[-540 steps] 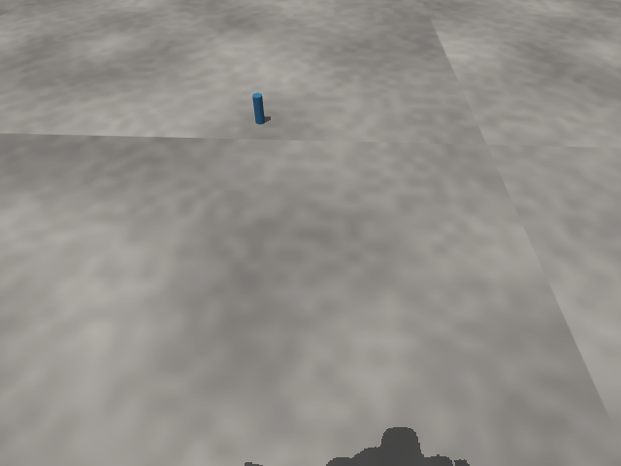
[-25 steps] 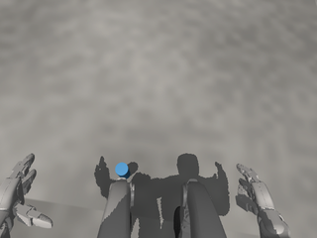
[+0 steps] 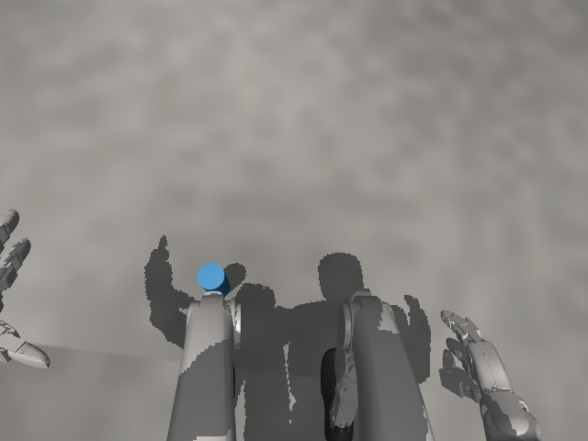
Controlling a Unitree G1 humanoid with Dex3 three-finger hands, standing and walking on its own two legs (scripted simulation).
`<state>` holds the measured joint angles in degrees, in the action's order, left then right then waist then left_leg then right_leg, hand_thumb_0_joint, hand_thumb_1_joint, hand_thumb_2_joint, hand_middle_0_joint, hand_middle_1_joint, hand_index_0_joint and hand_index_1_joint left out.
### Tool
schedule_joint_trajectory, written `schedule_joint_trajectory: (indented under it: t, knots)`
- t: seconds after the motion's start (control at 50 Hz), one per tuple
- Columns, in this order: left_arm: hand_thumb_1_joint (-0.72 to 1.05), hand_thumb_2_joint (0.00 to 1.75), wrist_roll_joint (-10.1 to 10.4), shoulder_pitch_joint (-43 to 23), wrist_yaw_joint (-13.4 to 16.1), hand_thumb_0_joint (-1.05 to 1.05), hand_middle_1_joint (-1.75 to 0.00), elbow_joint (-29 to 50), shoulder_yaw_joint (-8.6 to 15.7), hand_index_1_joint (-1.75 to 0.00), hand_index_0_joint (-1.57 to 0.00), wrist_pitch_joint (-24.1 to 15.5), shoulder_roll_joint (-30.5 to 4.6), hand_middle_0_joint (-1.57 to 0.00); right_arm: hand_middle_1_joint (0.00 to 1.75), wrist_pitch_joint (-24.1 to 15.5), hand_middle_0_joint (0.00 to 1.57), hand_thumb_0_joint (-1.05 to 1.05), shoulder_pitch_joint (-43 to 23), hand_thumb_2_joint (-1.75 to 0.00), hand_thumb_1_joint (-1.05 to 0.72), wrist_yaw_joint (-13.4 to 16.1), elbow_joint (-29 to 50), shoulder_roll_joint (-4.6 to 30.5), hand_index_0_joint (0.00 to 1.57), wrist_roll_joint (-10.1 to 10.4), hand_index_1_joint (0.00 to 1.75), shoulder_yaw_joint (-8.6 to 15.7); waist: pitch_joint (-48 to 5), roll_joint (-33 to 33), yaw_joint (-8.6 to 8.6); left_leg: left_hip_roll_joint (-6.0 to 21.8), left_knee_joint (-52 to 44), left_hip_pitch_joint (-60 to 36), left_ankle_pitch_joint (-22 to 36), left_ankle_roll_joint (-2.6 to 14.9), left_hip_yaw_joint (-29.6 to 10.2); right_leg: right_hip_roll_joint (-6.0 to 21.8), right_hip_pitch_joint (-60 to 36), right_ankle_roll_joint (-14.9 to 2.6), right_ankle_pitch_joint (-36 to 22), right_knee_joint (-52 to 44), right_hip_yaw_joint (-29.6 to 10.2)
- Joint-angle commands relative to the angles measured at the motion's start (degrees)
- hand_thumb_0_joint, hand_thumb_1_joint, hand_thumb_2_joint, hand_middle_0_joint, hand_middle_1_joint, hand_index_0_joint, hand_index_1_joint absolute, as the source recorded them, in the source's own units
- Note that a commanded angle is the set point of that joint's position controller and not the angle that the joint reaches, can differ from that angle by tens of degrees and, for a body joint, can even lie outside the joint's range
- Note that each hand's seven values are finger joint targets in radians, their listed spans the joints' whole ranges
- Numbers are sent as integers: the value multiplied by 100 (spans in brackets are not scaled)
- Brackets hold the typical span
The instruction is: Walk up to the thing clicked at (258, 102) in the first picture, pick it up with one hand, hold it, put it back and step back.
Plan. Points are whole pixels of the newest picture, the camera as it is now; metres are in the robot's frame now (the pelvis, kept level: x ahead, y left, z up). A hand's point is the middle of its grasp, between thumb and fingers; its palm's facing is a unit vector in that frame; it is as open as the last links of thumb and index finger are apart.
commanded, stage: go down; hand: left
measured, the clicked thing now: (215, 282) +0.36 +0.16 -0.39
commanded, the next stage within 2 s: none
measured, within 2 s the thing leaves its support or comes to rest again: neither
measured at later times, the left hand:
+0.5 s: hand (33, 287) +0.30 +0.35 -0.08, palm faces +0.02 -0.99 -0.16, open 17.4 cm
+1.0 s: hand (38, 283) +0.31 +0.36 -0.10, palm faces +0.02 -0.99 -0.15, open 17.4 cm
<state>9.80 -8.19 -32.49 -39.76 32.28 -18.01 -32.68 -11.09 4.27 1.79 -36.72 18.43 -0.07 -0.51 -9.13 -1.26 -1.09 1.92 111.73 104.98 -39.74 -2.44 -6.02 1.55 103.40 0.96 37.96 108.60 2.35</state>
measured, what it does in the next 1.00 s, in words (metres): lowers itself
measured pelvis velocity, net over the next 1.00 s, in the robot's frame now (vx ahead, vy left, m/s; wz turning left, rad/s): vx -0.02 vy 0.00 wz -0.01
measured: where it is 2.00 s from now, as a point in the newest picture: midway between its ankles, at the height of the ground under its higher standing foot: (278, 417)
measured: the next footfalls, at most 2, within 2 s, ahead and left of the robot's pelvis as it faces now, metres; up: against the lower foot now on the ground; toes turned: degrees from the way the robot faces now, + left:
none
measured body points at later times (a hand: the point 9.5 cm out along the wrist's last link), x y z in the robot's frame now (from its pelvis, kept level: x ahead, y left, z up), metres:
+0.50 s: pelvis -0.01 +0.00 -0.05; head +0.18 +0.05 +0.36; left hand +0.29 +0.41 -0.07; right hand +0.20 -0.26 -0.15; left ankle +0.07 +0.14 -0.44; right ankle +0.08 -0.13 -0.44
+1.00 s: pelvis -0.02 +0.00 -0.07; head +0.18 +0.05 +0.33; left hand +0.30 +0.41 -0.09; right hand +0.18 -0.27 -0.17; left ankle +0.07 +0.14 -0.44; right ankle +0.08 -0.13 -0.44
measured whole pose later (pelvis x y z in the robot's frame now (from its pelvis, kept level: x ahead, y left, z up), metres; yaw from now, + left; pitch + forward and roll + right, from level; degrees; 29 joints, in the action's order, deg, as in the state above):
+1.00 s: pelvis -0.02 +0.00 -0.07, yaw -1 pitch +32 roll -5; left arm 12.0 -15.4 -38.9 -44.5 36.7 -20.2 -37.6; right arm -11.5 4.0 1.1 -37.3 20.1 -0.4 -2.2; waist -7.7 -1.3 -1.8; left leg 1.0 124.6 116.5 -40.3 -2.5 -7.2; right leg 1.4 114.7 1.3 38.3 121.0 2.1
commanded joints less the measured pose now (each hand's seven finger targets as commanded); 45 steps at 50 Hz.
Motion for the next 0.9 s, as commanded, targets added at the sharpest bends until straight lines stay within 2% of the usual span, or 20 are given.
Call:
schedule_joint_trajectory:
  t: [0.0,0.02,0.06,0.14,0.22,0.3,0.32,0.36,0.42,0.44,0.48,0.5,0.52,0.54,0.6,0.68,0.72,0.76,0.82,0.88]
  knots:
    - [-61,16,238,-50,-43,0,-17,712,846,-17,-6,-243,-1964,-6,30,-237,20,0,254,-90,-87,134,613,1140,20,45,30,434,-3048,895,351,-128,-1610,-2078,843,339,231,-181,-1592,-312,-675,-1092,77]
    - [-61,15,259,-106,-64,0,-16,634,752,-16,-6,-230,-1864,-6,30,-242,20,0,280,-90,-88,129,605,1119,20,64,30,420,-2919,845,286,-126,-1589,-1951,757,338,224,-183,-1547,-306,-615,-1075,89]
    - [-61,17,302,-178,-125,0,-17,619,795,-17,-6,-253,-1810,-6,30,-229,20,0,237,-90,-87,119,605,1136,20,62,30,425,-2858,859,263,-121,-1534,-1886,728,349,213,-183,-1436,-306,-616,-977,114]
    - [-61,15,338,-436,-244,0,-16,754,829,-16,-6,-354,-1944,-6,30,-243,20,0,309,-90,-88,107,565,1205,20,43,30,440,-3016,1002,196,-109,-1277,-1985,1128,331,200,-168,-1241,-323,-903,-734,116]
    - [-61,16,378,-839,-340,0,-17,757,845,-17,-6,-508,-2009,-6,30,-277,20,0,301,-90,-89,104,504,1180,20,8,30,411,-2964,855,114,-118,-1077,-1672,817,381,269,-182,-1154,-304,-671,-706,96]
    - [-60,17,341,-911,-403,0,-16,692,932,-17,-5,-538,-2210,-6,30,-282,20,0,337,-90,-89,106,473,1235,20,-35,30,407,-3200,919,163,-115,-986,-1633,819,366,297,-176,-1240,-301,-681,-561,108]
    - [-60,16,342,-860,-440,0,-17,607,904,-17,-5,-519,-2129,-6,30,-279,20,0,333,-90,-89,112,447,1243,20,-38,30,404,-3172,935,162,-115,-954,-1700,893,364,296,-177,-1140,-307,-746,-527,122]
    - [-60,15,335,-843,-467,0,-15,681,990,-16,-5,-493,-2285,-6,30,-278,20,0,328,-90,-89,125,468,1296,20,-34,30,405,-3327,1110,248,-111,-994,-1839,875,342,255,-176,-1063,-320,-755,-430,139]
    - [-60,17,359,-940,-465,0,-16,765,983,-17,-5,-434,-2326,-6,30,-258,20,0,318,-90,-89,118,476,1278,20,-29,30,370,-3231,1035,226,-116,-955,-1622,692,364,278,-181,-1067,-304,-608,-442,148]
    - [-59,16,384,-854,-464,0,-16,643,1006,-16,-5,-403,-2263,-6,30,-260,20,0,326,-90,-89,110,480,1274,20,-25,30,361,-3268,958,221,-141,-883,-1577,793,370,305,-183,-1085,-303,-674,-426,147]
    - [-59,17,391,-849,-462,0,-16,692,1113,-16,-4,-382,-2442,-6,30,-244,20,0,352,-90,-90,109,456,1290,20,-26,30,343,-3368,1041,301,-143,-810,-1628,1001,353,318,-182,-1075,-318,-806,-332,146]
    - [-60,17,377,-859,-476,0,-16,677,1007,-17,-5,-366,-2375,-6,30,-236,20,0,316,-90,-90,122,495,1269,20,-15,30,340,-3268,991,222,-154,-798,-1524,909,371,315,-182,-1038,-313,-718,-371,153]
    - [-61,17,384,-836,-460,0,-16,577,1051,-17,-5,-341,-2412,-6,30,-236,20,0,324,-90,-90,114,511,1270,20,-9,30,334,-3215,847,222,-163,-755,-1371,874,389,345,-186,-1126,-302,-687,-421,138]
    - [-60,17,393,-934,-471,0,-16,556,950,-17,-5,-343,-2260,-6,30,-239,20,0,321,-90,-90,105,496,1234,20,-4,30,323,-3141,821,156,-165,-731,-1264,796,392,346,-188,-1085,-301,-626,-394,145]
    - [-58,17,403,-1094,-523,0,-16,451,908,-17,-5,-379,-2213,-6,30,-240,20,0,269,-90,-89,91,505,1273,20,7,30,330,-2738,902,128,-126,-814,-1185,394,401,255,-198,-690,-308,-366,-325,195]
    - [-59,17,367,-1282,-567,0,-17,454,915,-17,-5,-472,-2401,-6,30,-258,20,0,226,-90,-89,80,517,1301,20,6,30,320,-2712,914,119,-137,-784,-1090,116,417,249,-198,-605,-299,-149,-297,202]
    - [-57,16,417,-1354,-600,0,-15,410,930,-16,-5,-528,-2358,-5,30,-270,20,0,311,-90,-89,63,451,1286,20,-4,30,312,-2810,868,86,-134,-699,-1057,167,413,274,-198,-668,-292,-164,-259,201]
    - [-58,15,437,-1340,-595,0,-14,534,1082,-14,-4,-573,-2550,-5,30,-282,20,0,361,-90,-89,64,466,1320,20,-9,30,320,-3128,902,163,-157,-606,-1182,445,396,315,-192,-743,-305,-358,-200,188]
    - [-58,15,449,-1159,-619,0,-13,519,1074,-14,-4,-561,-2483,-5,30,-276,20,0,413,-90,-89,72,410,1323,20,-26,30,322,-3286,907,201,-169,-499,-1280,773,385,362,-187,-828,-313,-611,-150,164]
    - [-58,15,449,-1188,-627,0,-14,452,1097,-14,-4,-549,-2518,-5,30,-262,20,0,369,-90,-89,68,425,1336,20,-28,30,305,-3167,1020,195,-171,-483,-1179,831,382,369,-185,-780,-324,-679,-65,176]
